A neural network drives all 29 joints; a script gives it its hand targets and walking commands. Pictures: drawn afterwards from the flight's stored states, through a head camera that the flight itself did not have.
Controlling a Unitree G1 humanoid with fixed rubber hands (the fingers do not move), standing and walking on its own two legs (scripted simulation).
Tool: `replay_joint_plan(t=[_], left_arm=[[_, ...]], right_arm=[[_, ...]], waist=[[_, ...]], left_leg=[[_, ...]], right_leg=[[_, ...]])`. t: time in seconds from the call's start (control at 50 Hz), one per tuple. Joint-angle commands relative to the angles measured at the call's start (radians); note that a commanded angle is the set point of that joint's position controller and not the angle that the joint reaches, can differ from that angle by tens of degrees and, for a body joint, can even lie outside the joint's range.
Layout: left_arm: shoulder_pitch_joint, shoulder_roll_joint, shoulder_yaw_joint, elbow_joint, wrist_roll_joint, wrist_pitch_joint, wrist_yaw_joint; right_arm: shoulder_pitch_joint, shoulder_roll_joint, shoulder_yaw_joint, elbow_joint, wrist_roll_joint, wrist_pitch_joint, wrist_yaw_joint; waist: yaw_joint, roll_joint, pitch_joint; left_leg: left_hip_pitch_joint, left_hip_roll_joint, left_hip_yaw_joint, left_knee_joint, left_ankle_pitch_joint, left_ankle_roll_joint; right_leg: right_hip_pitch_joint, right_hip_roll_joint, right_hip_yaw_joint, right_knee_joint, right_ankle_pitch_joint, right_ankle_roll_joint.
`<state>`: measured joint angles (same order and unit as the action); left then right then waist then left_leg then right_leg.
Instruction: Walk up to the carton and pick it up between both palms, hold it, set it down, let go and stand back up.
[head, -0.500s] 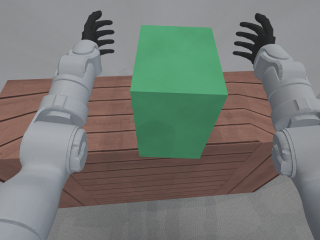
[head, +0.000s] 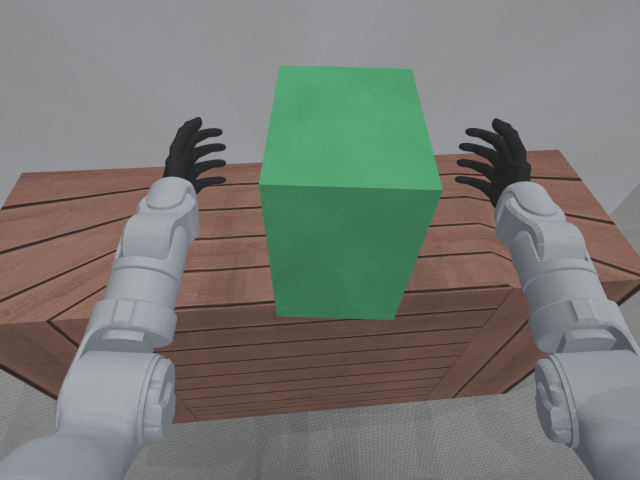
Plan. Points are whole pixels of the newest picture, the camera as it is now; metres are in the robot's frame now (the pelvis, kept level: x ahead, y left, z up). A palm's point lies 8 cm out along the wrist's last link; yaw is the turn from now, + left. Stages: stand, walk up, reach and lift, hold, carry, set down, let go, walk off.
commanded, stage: set down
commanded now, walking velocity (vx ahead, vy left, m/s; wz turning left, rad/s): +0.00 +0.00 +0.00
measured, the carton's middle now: (340, 200) +0.50 -0.02 +0.04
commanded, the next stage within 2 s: none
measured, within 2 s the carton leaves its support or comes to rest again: neither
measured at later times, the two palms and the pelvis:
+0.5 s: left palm (180, 264) +0.36 +0.19 +0.07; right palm (493, 264) +0.36 -0.21 +0.07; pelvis +0.00 +0.01 +0.00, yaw +1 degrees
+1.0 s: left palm (177, 336) +0.29 +0.19 +0.00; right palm (488, 335) +0.29 -0.21 +0.00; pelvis +0.02 +0.01 +0.00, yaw +0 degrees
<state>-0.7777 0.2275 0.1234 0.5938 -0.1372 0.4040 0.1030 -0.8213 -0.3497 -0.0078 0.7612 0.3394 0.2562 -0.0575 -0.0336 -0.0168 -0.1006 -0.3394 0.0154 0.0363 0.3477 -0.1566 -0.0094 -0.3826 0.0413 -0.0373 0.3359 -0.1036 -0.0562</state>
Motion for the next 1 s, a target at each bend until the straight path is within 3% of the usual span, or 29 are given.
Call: replay_joint_plan(t=[0.0,0.1,0.18,0.36,0.48,0.58,0.7,0.8,0.88,0.98], left_arm=[[-0.463,0.134,0.017,-0.198,0.006,-0.076,-0.004],[-0.39,0.113,0.008,-0.208,0.006,-0.122,0.002],[-0.292,0.095,0.01,-0.254,0.023,-0.163,-0.004],[-0.069,0.026,-0.043,-0.329,0.03,-0.283,0.006],[0.094,0.001,-0.067,-0.296,0.051,-0.388,0.008],[0.114,-0.006,-0.103,-0.28,0.024,-0.476,0.03],[0.301,-0.019,-0.104,-0.265,0.038,-0.571,0.028],[0.37,-0.022,-0.11,-0.245,0.052,-0.62,0.013],[0.476,-0.043,-0.124,-0.191,0.064,-0.674,0.006],[0.454,-0.025,-0.14,-0.15,0.052,-0.718,0.011]], right_arm=[[-0.441,-0.148,-0.066,-0.21,-0.028,-0.068,0.003],[-0.369,-0.138,-0.072,-0.244,-0.044,-0.108,0.01],[-0.268,-0.119,-0.08,-0.283,-0.06,-0.151,0.006],[-0.042,-0.093,-0.086,-0.313,-0.07,-0.258,0.029],[0.109,-0.082,-0.082,-0.297,-0.076,-0.347,0.059],[0.136,-0.071,-0.09,-0.324,-0.086,-0.397,0.079],[0.305,-0.05,-0.05,-0.308,-0.072,-0.468,0.088],[0.356,-0.055,-0.047,-0.302,-0.076,-0.537,0.076],[0.465,-0.02,-0.035,-0.222,-0.087,-0.579,0.076],[0.452,-0.03,-0.05,-0.187,-0.109,-0.616,0.078]], waist=[[0.007,-0.023,-0.56],[0.017,-0.017,-0.547],[0.008,-0.04,-0.553],[-0.001,0.011,-0.472],[0.006,-0.004,-0.373],[0.008,-0.01,-0.342],[0.029,-0.03,-0.358],[0.026,-0.031,-0.351],[0.025,-0.025,-0.263],[0.017,-0.015,-0.214]], left_leg=[[0.047,-0.035,-0.018,-0.038,0.115,0.011],[0.082,-0.032,-0.017,-0.033,0.108,0.009],[0.087,-0.036,-0.016,-0.03,0.124,0.01],[0.165,-0.03,-0.029,-0.017,0.18,-0.015],[0.184,-0.024,-0.039,-0.015,0.179,-0.016],[0.121,-0.021,-0.042,-0.02,0.096,-0.007],[0.118,-0.022,-0.047,0.0,0.165,-0.006],[0.097,-0.025,-0.04,0.008,0.191,-0.001],[0.108,-0.021,-0.043,0.003,0.176,-0.007],[0.108,-0.016,-0.044,0.013,0.118,-0.007]], right_leg=[[0.463,-0.029,0.072,0.046,0.336,0.108],[0.434,-0.027,0.065,0.038,0.266,0.099],[0.481,-0.028,0.069,0.045,0.319,0.104],[0.404,-0.017,0.055,0.033,0.286,0.08],[0.377,-0.017,0.057,0.02,0.252,0.074],[0.358,-0.027,0.075,0.021,0.161,0.06],[0.422,-0.029,0.095,0.056,0.283,0.059],[0.46,-0.033,0.109,0.073,0.357,0.059],[0.443,-0.034,0.108,0.058,0.318,0.05],[0.378,-0.034,0.109,0.05,0.224,0.037]])
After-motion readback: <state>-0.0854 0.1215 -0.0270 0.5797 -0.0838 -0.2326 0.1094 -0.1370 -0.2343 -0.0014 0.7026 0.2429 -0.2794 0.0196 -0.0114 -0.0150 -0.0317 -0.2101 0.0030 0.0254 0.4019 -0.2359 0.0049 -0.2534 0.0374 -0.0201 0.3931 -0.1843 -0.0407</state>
